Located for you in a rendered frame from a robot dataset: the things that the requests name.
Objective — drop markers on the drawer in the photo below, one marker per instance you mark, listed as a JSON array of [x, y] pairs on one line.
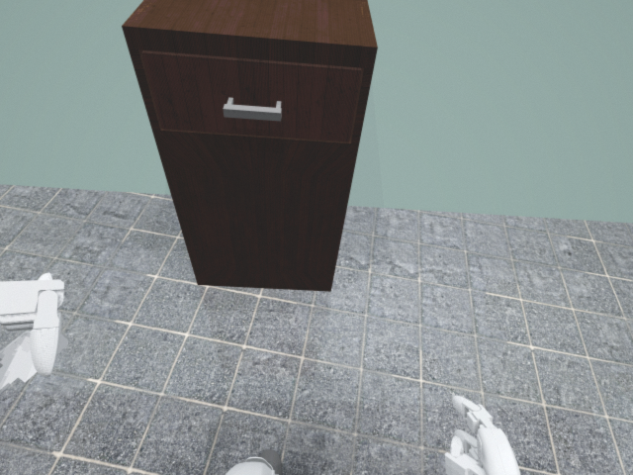
[[190, 90]]

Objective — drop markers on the handle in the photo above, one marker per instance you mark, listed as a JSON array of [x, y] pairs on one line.
[[252, 112]]

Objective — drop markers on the left robot foot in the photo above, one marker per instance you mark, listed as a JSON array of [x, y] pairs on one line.
[[274, 459]]

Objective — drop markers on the cabinet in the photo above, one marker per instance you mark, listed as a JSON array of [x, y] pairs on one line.
[[258, 211]]

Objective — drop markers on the robot left hand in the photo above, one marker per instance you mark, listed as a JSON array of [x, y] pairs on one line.
[[30, 305]]

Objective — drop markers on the robot left shin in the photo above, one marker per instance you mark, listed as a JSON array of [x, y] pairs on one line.
[[258, 459]]

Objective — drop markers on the robot right hand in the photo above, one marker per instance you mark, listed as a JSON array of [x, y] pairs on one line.
[[489, 454]]

